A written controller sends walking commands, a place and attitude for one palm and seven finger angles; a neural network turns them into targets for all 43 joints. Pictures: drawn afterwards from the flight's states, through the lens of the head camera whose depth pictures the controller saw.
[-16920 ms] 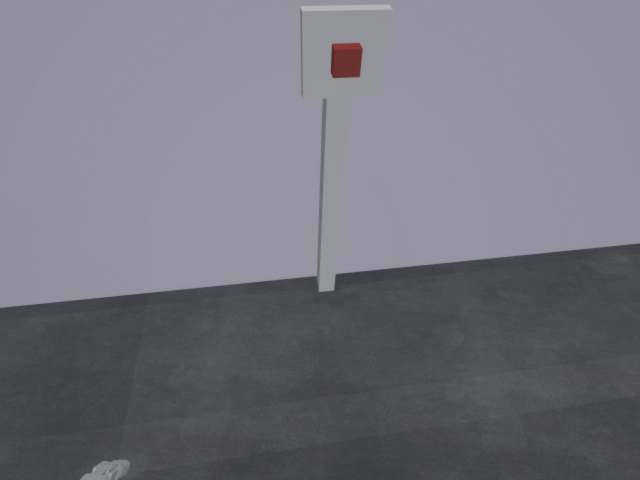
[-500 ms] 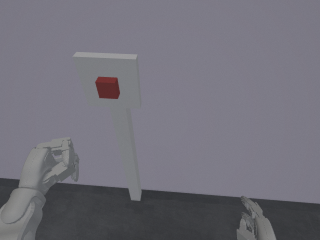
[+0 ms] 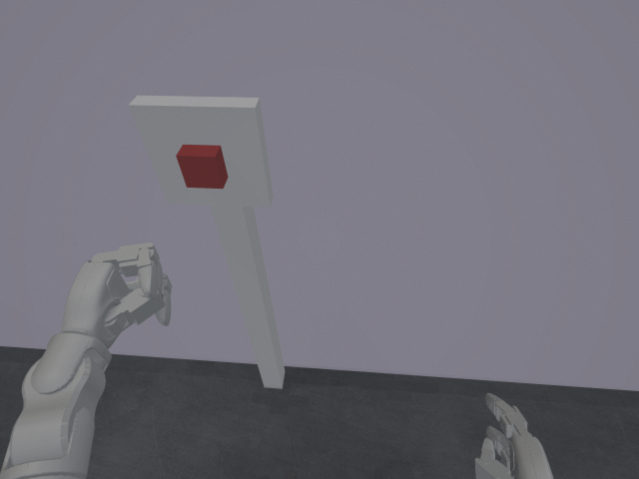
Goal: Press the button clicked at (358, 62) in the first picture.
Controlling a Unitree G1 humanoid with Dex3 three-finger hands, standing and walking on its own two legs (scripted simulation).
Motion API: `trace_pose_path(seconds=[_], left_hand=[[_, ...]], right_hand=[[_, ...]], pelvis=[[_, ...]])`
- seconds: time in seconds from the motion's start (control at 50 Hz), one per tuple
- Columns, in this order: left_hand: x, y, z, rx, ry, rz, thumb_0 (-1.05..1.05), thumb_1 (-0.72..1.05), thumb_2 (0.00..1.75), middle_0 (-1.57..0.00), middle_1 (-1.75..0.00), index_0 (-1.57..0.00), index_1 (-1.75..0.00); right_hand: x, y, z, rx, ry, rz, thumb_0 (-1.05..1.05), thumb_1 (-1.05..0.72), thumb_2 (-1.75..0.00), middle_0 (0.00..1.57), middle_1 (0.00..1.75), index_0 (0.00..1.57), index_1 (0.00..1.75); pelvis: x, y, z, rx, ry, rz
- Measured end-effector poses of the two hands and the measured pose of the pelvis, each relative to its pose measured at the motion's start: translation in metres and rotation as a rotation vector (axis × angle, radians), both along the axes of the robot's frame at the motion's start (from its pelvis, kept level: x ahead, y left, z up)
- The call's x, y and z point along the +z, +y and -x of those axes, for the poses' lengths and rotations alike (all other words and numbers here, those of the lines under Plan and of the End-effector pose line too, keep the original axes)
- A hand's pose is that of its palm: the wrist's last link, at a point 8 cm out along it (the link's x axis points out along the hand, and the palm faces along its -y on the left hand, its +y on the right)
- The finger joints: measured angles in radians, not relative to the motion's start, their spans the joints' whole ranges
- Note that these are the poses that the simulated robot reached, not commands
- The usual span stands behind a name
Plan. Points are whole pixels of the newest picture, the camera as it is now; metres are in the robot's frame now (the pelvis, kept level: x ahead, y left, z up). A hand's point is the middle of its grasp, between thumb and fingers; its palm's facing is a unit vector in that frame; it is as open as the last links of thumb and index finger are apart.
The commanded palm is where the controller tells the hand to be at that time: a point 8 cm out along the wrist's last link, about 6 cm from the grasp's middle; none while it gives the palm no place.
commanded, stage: aim a knuckle at the button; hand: left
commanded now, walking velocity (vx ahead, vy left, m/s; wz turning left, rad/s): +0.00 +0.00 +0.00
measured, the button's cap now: (204, 165) +0.51 +0.22 +0.14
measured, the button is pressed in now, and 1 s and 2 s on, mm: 0 0 0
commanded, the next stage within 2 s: none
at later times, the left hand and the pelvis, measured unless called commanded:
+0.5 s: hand (181, 265) +0.33 +0.20 +0.12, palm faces +0.02 -1.00 -0.03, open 3.1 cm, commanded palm +0.31 +0.25 +0.12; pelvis +0.01 +0.01 +0.00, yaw -1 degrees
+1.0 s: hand (212, 230) +0.41 +0.19 +0.10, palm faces +0.01 -1.00 -0.01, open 3.1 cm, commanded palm +0.38 +0.24 +0.11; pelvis +0.00 +0.02 +0.00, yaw -2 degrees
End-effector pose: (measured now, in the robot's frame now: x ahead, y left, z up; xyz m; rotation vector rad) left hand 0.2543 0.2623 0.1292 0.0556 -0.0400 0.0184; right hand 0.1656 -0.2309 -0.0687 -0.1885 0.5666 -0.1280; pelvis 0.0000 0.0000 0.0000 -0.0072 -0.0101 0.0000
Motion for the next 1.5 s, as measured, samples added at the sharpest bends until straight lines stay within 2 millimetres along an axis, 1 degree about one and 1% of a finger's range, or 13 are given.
trace_pose_path(seconds=[0.1,0.24,0.4,0.58,0.74,0.88,1.0,1.06,1.14,1.24,1.3,1.4,1.5], left_hand=[[-0.006,-0.004,-0.021,-0.019,0.032,0.01,0.02,0.89,0.9,-1.3,-1.5,-1.3,-1.5],[-0.004,0.003,-0.033,0.021,-0.006,0.015,0.02,0.9,0.9,-1.3,-1.5,-1.3,-1.5],[-0.014,-0.002,-0.043,-0.007,0.031,0.025,0.01,0.9,0.9,-1.3,-1.5,-1.3,-1.5],[-0.008,-0.008,-0.065,-0.008,-0.007,0.031,0.02,0.9,0.9,-1.3,-1.5,-1.3,-1.5],[-0.018,-0.008,-0.088,0.001,0.047,0.036,0.02,0.9,0.9,-1.3,-1.5,-1.3,-1.5],[-0.014,-0.015,-0.11,-0.01,0.015,0.037,0.02,0.9,0.9,-1.3,-1.5,-1.3,-1.5],[-0.024,-0.02,-0.132,-0.01,0.065,0.044,0.01,0.9,0.9,-1.3,-1.5,-1.3,-1.5],[-0.026,-0.018,-0.136,0.002,0.058,0.042,0.02,0.9,0.9,-1.3,-1.5,-1.3,-1.5],[-0.022,-0.011,-0.133,0.015,0.016,0.039,0.02,0.9,0.9,-1.3,-1.5,-1.29,-1.5],[-0.023,0.003,-0.129,0.024,0.031,0.043,0.01,0.9,0.9,-1.3,-1.5,-1.3,-1.5],[-0.029,0.005,-0.127,0.013,0.058,0.044,0.01,0.9,0.9,-1.3,-1.5,-1.3,-1.5],[-0.03,-0.007,-0.123,-0.019,0.037,0.051,0.02,0.9,0.9,-1.3,-1.5,-1.3,-1.5],[-0.025,-0.017,-0.128,-0.022,0.011,0.062,0.02,0.9,0.9,-1.3,-1.5,-1.3,-1.5]], right_hand=[[-0.001,-0.007,0.005,-0.037,0.02,0.003,0.02,-0.9,-0.9,0.2,0.3,0.2,0.3],[-0.002,-0.009,0.006,-0.052,0.046,0.009,0.02,-0.9,-0.9,0.2,0.3,0.2,0.3],[-0.005,0.0,0.001,-0.047,0.07,0.007,0.02,-0.9,-0.9,0.2,0.3,0.2,0.3],[-0.008,0.012,0.003,-0.036,0.098,-0.006,0.02,-0.9,-0.9,0.2,0.3,0.2,0.3],[-0.015,0.008,0.022,-0.064,0.168,0.002,0.02,-0.9,-0.9,0.2,0.3,0.2,0.3],[-0.024,-0.001,0.047,-0.099,0.25,0.016,0.02,-0.9,-0.9,0.2,0.3,0.2,0.3],[-0.031,-0.008,0.07,-0.138,0.323,0.019,0.02,-0.9,-0.9,0.2,0.3,0.2,0.3],[-0.032,-0.01,0.08,-0.161,0.347,0.015,0.02,-0.91,-0.9,0.2,0.3,0.2,0.3],[-0.033,-0.013,0.087,-0.184,0.365,0.008,0.02,-0.91,-0.9,0.2,0.3,0.2,0.3],[-0.033,-0.013,0.084,-0.186,0.371,0.009,0.02,-0.91,-0.9,0.2,0.3,0.2,0.3],[-0.032,-0.013,0.077,-0.174,0.364,0.014,0.02,-0.91,-0.9,0.2,0.3,0.2,0.3],[-0.03,-0.009,0.06,-0.146,0.33,0.021,0.02,-0.91,-0.9,0.2,0.3,0.2,0.3],[-0.026,-0.003,0.043,-0.124,0.286,0.014,0.02,-0.91,-0.9,0.2,0.3,0.2,0.3]], pelvis=[[0.001,0.001,-0.006,-0.017,0.017,-0.006],[0.001,0.005,-0.015,-0.025,0.028,-0.008],[0.001,0.012,-0.016,-0.022,0.037,-0.007],[0.0,0.016,-0.013,-0.02,0.041,-0.005],[-0.001,0.018,-0.008,-0.023,0.052,-0.003],[-0.002,0.018,-0.004,-0.024,0.065,-0.001],[-0.003,0.018,-0.003,-0.033,0.088,-0.003],[-0.003,0.017,-0.006,-0.044,0.097,-0.005],[-0.003,0.017,-0.01,-0.056,0.099,-0.006],[-0.003,0.016,-0.013,-0.05,0.097,-0.001],[-0.003,0.017,-0.013,-0.042,0.101,0.001],[-0.004,0.02,-0.013,-0.035,0.103,0.003],[-0.004,0.021,-0.014,-0.034,0.101,0.001]])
